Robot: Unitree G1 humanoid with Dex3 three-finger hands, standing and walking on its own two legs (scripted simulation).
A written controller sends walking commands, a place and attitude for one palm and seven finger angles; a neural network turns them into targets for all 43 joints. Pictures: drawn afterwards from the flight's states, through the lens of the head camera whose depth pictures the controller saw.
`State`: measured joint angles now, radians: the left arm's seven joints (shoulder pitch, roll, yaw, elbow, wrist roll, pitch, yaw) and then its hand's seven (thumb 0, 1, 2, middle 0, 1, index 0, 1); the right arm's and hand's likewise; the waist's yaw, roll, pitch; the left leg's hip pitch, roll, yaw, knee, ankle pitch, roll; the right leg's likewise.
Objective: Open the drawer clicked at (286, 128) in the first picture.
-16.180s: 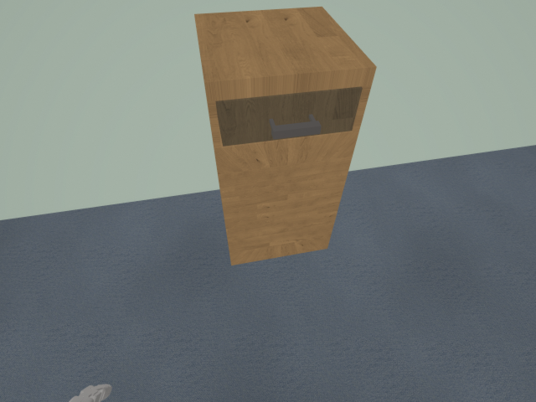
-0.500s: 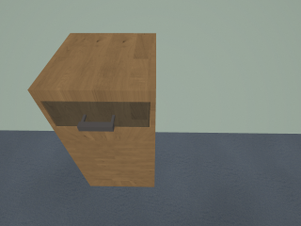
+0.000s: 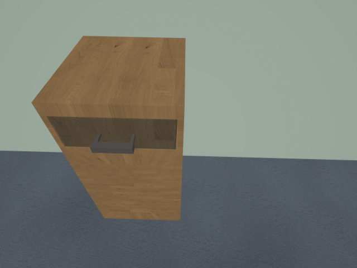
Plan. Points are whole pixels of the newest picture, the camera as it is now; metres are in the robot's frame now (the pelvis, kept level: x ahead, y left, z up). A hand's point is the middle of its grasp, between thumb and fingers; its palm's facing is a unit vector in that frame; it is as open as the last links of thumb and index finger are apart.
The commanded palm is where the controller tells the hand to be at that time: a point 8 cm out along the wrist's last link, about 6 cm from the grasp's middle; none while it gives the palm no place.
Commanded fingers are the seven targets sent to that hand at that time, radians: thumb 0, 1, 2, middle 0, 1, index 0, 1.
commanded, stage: look again from close up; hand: left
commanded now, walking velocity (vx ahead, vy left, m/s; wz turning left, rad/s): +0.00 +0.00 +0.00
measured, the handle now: (114, 142) +0.48 +0.24 -0.05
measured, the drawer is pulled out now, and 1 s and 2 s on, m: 0.00 0.00 0.00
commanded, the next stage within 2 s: shuffle to correct the standing spot in 0.56 s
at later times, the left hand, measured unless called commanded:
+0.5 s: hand out of the picture -0.04 +0.16 -0.17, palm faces +0.06 -0.98 -0.18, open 7.4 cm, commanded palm none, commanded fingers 0.00 0.90 0.90 -0.20 -0.30 -0.20 -0.30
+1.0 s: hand out of the picture -0.04 +0.19 -0.17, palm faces +0.03 -0.97 -0.24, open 7.4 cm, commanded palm none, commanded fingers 0.00 0.90 0.90 -0.20 -0.30 -0.20 -0.30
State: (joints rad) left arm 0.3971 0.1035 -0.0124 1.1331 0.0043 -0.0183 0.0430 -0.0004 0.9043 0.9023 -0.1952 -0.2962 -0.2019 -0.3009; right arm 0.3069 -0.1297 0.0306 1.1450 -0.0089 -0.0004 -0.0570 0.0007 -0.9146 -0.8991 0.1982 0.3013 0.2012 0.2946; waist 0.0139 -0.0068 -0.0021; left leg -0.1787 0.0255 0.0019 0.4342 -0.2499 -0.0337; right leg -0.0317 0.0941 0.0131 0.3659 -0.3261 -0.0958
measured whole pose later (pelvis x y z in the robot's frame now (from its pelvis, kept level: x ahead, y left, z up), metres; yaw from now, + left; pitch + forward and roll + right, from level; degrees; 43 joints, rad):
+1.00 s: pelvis -0.02 +0.01 +0.00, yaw -1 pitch +1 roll +0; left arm 0.34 0.13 0.01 1.03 0.02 -0.02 0.07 0.00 0.90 0.90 -0.20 -0.30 -0.20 -0.30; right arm 0.24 -0.18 -0.02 1.02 -0.01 0.04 -0.04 0.00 -0.92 -0.90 0.20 0.30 0.20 0.29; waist 0.01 0.02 0.05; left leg -0.33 0.01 0.01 0.70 -0.32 0.00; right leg -0.15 0.09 0.03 0.49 -0.34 -0.07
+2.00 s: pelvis +0.01 +0.01 +0.00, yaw -2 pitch +2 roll +0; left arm 0.31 0.14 -0.01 1.11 0.01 -0.02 0.03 0.01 0.92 0.90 -0.20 -0.30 -0.20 -0.30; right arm 0.31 -0.13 0.02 1.12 -0.01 -0.02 -0.05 0.02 -0.93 -0.90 0.20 0.30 0.20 0.29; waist 0.00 -0.01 0.00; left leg -0.19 0.01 0.05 0.50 -0.34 0.01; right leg -0.17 0.00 -0.03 0.49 -0.34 -0.01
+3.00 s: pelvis +0.00 -0.01 +0.00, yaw -1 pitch +0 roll +1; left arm 0.34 0.12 -0.01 1.13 0.01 -0.02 0.04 0.00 0.90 0.90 -0.20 -0.30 -0.20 -0.30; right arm 0.31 -0.13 0.03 1.14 -0.01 -0.01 -0.05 0.00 -0.91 -0.90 0.20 0.30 0.20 0.29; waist 0.01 0.00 0.01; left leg -0.12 0.03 0.02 0.41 -0.28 -0.03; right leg -0.11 0.02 -0.06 0.42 -0.31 -0.05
